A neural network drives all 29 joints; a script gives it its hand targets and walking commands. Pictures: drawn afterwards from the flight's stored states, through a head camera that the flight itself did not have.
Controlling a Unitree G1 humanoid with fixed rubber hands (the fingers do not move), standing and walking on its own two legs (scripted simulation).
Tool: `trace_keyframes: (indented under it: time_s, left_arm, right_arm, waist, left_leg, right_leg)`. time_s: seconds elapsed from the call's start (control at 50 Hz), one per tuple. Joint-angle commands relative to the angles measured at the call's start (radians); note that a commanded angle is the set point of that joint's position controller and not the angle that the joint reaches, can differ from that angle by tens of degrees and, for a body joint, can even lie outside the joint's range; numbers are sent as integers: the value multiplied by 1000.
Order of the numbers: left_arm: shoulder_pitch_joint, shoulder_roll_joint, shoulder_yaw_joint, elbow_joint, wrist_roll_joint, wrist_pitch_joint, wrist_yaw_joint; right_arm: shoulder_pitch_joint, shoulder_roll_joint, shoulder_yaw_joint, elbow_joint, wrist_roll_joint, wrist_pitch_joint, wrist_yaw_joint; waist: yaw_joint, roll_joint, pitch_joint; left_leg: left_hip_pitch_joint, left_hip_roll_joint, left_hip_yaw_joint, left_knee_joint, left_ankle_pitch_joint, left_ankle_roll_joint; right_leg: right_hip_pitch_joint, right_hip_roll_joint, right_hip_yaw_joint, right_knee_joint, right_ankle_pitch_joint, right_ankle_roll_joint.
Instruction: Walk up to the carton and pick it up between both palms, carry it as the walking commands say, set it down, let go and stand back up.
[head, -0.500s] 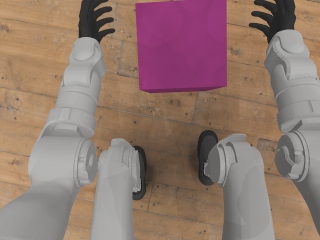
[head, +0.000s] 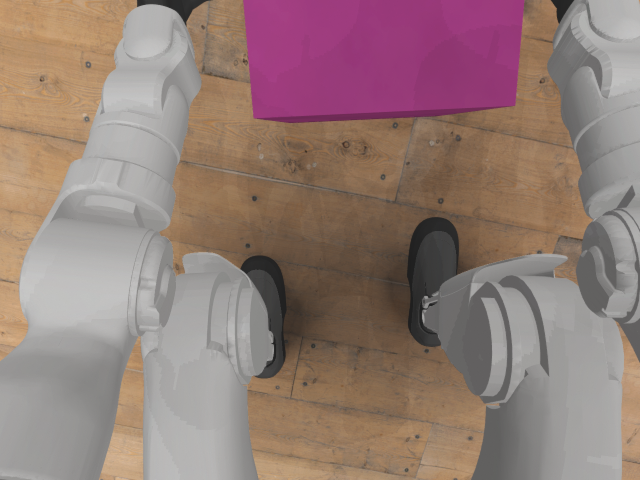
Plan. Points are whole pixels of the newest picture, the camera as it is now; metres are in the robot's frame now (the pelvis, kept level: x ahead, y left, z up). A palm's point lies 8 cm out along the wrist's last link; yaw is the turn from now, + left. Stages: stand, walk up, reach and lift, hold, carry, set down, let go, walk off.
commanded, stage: reach and lift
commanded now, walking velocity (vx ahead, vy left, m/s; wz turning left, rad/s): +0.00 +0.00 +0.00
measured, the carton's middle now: (369, 17) +0.54 -0.05 -0.25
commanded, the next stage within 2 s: none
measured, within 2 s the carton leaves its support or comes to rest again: leaves its support in 1.44 s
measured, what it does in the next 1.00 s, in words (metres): stands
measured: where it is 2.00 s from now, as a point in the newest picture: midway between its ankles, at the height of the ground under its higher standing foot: (346, 319)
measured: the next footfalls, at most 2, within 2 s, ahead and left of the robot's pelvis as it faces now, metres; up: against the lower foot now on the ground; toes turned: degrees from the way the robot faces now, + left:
none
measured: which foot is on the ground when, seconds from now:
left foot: down 0.00-1.00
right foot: down 0.00-1.00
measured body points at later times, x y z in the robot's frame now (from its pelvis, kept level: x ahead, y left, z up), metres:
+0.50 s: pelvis +0.00 +0.00 +0.00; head +0.37 -0.02 +0.24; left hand +0.56 +0.13 -0.19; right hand +0.54 -0.23 -0.19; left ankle +0.10 +0.13 -0.34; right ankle +0.15 -0.14 -0.34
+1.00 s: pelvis +0.00 +0.00 +0.00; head +0.38 -0.02 +0.24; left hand +0.56 +0.11 -0.19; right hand +0.55 -0.20 -0.19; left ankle +0.10 +0.13 -0.34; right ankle +0.15 -0.14 -0.34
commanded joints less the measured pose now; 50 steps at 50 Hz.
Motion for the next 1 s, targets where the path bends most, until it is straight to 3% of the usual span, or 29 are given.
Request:
trace_keyframes:
  time_s: [0.0, 0.26, 0.7, 0.88, 0.98]
  left_arm:
    - [-260, 122, -6, -135, -17, -21, 10]
    - [-231, 73, 8, -79, 19, -9, 5]
    - [-294, -7, -11, -79, 49, -26, 26]
    - [-351, -171, -60, -85, 36, -46, -1]
    - [-453, -491, -113, -100, 54, -31, -86]
  right_arm:
    - [-237, -118, 3, -124, 28, -25, -5]
    - [-216, -124, -39, -58, -19, -24, 8]
    - [-262, -7, -3, -45, -36, -35, -11]
    - [-330, 155, 75, -72, -17, -41, 11]
    - [-433, 482, 145, -102, -26, -21, 89]
  waist:
    - [-12, -30, -1395]
    - [-25, -19, -1201]
    - [-18, -21, -1235]
    - [-16, -19, -1207]
    - [-18, -18, -1185]
  left_leg:
    - [472, -26, 88, -202, 286, 8]
    - [404, -36, 80, -213, 237, 3]
    - [433, -68, 84, -220, 254, 3]
    - [434, -86, 87, -224, 255, 8]
    - [408, -101, 90, -215, 246, 11]
  right_leg:
    - [938, 33, -70, -53, 321, 15]
    - [783, 37, -79, -67, 236, 14]
    - [837, 71, -78, -78, 257, 20]
    - [846, 89, -80, -86, 254, 13]
    - [835, 104, -81, -77, 251, 5]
